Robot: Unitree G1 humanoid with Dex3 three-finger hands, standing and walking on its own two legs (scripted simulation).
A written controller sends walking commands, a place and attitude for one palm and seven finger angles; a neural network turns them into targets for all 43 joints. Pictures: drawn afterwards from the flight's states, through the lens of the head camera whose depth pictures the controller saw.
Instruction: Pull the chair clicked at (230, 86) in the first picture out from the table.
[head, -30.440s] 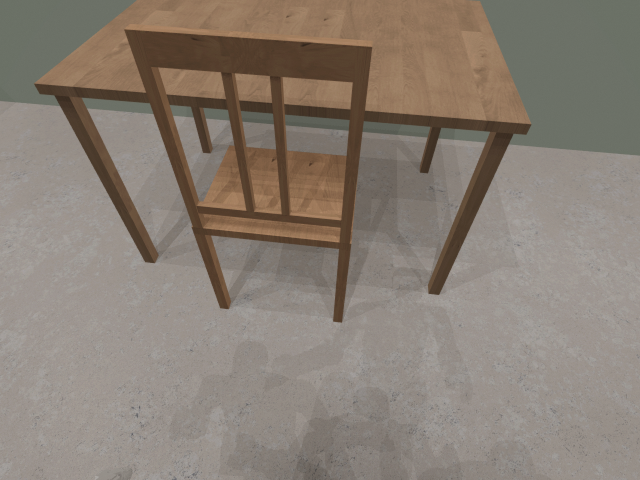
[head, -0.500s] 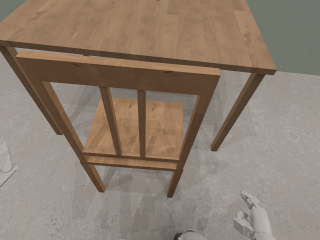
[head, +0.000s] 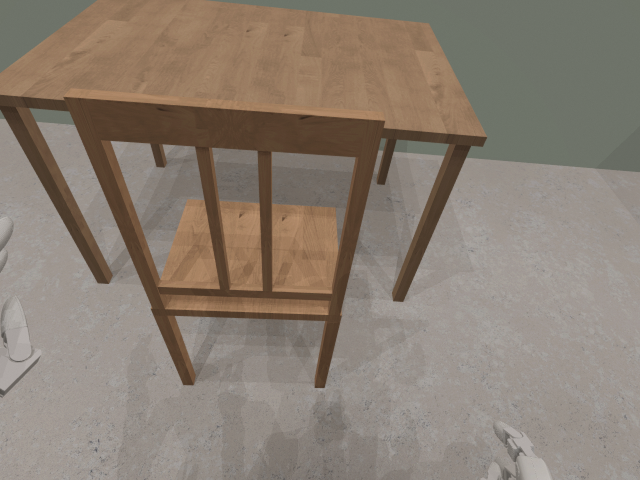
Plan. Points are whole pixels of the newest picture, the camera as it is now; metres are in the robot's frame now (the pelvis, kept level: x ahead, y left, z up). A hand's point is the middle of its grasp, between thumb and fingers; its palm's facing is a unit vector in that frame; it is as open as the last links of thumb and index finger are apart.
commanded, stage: stop stepping back and stand still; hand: left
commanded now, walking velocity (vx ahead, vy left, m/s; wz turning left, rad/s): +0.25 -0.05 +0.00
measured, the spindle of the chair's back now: (216, 227) +0.55 +0.19 -0.05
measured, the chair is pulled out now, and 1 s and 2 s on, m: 0.19 0.19 0.19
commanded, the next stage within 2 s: let the arm hang, fingers relaxed in 0.56 s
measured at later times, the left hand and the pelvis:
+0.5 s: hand out of the picture +0.15 +0.26 +0.18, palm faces +0.44 -0.78 -0.44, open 7.5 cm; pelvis -0.05 +0.00 +0.00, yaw -1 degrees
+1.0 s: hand out of the picture +0.07 +0.14 -0.15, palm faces +0.06 -0.99 -0.10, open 7.0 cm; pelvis -0.03 -0.01 +0.00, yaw +3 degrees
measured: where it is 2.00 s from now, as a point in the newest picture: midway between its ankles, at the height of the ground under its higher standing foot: outside the picture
